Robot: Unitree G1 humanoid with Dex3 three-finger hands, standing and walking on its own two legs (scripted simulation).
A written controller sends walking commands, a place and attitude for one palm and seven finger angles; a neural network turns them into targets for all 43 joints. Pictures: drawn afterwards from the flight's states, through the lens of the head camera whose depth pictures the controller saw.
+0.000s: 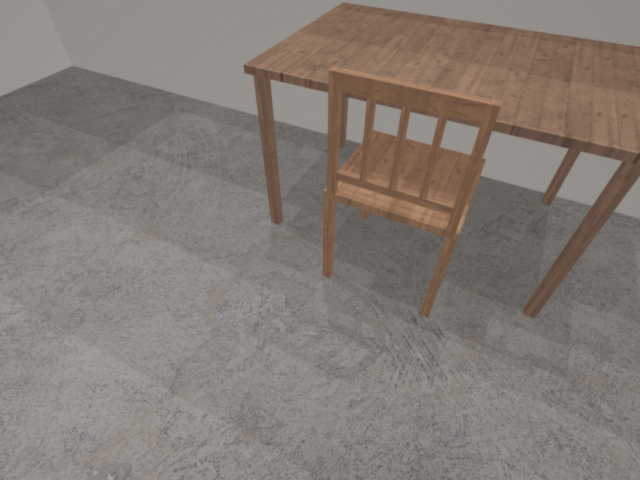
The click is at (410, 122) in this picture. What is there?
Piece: chair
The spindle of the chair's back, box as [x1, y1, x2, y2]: [388, 106, 410, 189]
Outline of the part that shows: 405,106 402,106 388,188 394,189 396,186 410,108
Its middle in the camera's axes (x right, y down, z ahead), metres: +0.21 -0.24 +1.05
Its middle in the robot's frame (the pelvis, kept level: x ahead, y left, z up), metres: +0.95 -0.17 -0.11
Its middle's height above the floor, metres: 0.66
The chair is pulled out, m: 0.00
